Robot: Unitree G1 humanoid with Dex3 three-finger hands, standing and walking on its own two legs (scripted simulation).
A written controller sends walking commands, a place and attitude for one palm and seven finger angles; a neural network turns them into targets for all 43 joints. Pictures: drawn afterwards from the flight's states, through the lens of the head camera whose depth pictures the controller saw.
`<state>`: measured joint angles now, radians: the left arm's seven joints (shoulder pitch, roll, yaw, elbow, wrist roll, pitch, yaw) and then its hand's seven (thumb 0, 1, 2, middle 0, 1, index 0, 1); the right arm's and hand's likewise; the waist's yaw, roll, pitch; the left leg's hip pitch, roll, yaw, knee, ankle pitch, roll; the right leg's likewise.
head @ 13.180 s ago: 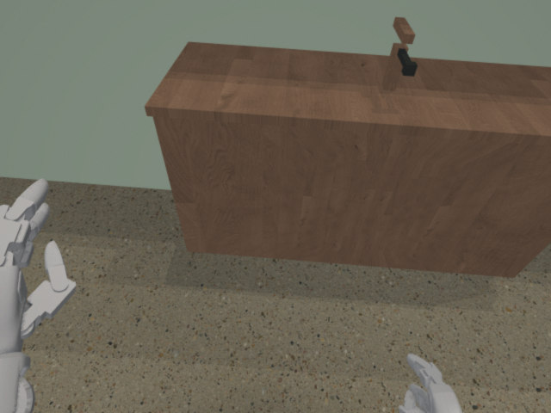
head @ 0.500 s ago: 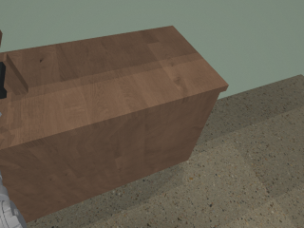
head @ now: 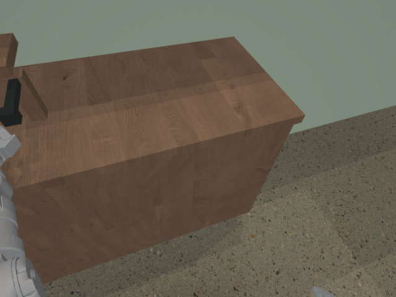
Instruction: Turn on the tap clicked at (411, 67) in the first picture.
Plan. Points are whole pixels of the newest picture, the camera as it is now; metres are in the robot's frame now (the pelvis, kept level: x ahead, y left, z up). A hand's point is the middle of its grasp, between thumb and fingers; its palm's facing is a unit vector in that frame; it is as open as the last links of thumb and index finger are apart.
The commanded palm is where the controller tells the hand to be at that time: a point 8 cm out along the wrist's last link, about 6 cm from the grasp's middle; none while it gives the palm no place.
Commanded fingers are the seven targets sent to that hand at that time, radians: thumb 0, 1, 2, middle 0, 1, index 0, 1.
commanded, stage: push the lever round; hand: left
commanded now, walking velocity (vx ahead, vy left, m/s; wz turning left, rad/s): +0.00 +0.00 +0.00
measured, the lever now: (9, 116) +0.41 +0.39 +0.13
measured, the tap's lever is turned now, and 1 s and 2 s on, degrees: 1 9 36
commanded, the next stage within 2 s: none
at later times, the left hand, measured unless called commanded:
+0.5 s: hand (31, 137) +0.37 +0.34 +0.11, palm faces +0.61 -0.79 -0.07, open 7.7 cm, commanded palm +0.33 +0.36 +0.12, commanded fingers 0.00 0.90 0.90 -0.15 -0.15 -0.15 -0.15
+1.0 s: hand (48, 131) +0.39 +0.31 +0.12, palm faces +0.70 -0.71 -0.06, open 7.9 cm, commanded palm +0.35 +0.33 +0.12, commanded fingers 0.00 0.90 0.90 -0.15 -0.15 -0.15 -0.15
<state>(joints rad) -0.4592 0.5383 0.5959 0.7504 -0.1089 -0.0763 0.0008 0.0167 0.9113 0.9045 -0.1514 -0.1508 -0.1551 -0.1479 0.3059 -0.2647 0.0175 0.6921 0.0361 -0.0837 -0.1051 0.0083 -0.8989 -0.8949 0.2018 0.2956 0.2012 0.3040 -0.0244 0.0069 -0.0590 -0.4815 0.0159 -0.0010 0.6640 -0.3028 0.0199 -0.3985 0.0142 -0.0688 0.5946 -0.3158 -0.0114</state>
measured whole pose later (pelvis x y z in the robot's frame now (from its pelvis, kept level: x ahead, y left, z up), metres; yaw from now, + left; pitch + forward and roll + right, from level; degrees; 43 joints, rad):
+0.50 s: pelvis -0.01 -0.01 +0.00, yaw +0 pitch +6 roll -2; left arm -0.48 0.50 0.55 0.75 -0.10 -0.10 0.08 0.06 0.96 0.92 -0.15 -0.15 -0.15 -0.15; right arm 0.32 -0.27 0.01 0.73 0.03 -0.09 -0.11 0.01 -0.90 -0.90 0.20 0.30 0.20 0.30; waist -0.03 0.02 -0.05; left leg -0.48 0.02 -0.01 0.66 -0.29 0.01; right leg -0.40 0.02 -0.08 0.60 -0.31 -0.03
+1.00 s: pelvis +0.00 -0.01 +0.00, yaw +1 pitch +5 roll -1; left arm -0.50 0.36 0.48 0.67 -0.05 -0.05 0.33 0.03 0.91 0.90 -0.15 -0.15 -0.13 -0.15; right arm 0.28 -0.25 0.00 0.75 0.01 -0.06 -0.09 0.01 -0.90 -0.90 0.20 0.30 0.20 0.30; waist -0.03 0.02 -0.06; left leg -0.44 0.02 -0.01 0.64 -0.29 0.01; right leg -0.36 0.02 -0.08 0.59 -0.32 -0.03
